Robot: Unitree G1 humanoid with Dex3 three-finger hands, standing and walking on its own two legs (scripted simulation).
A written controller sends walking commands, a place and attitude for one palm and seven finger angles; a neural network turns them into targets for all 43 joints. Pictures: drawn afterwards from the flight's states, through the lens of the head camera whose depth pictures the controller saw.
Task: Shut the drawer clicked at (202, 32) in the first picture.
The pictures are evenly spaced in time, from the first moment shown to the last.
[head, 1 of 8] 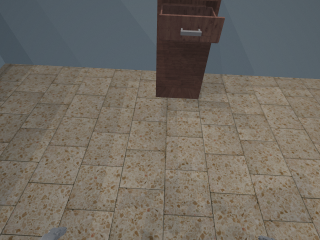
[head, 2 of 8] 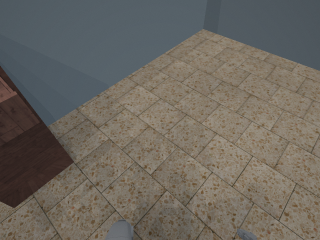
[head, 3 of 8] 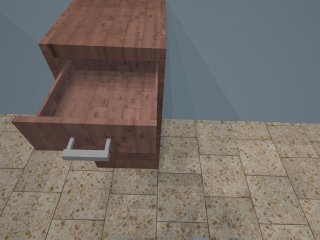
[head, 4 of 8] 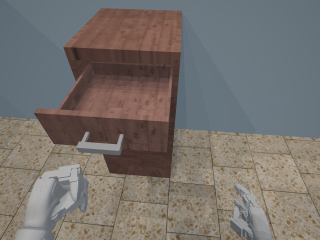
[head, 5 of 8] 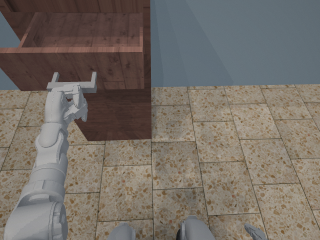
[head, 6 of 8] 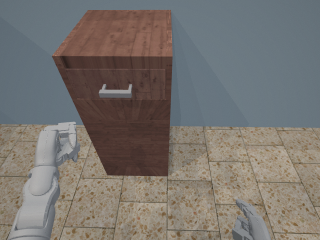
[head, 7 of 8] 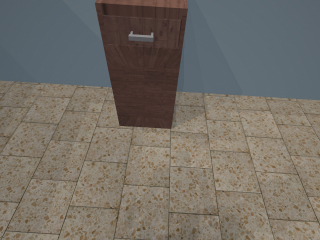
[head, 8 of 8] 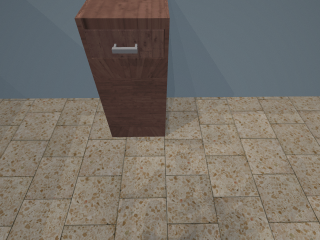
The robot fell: no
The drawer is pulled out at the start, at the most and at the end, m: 0.28 0.28 0.00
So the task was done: yes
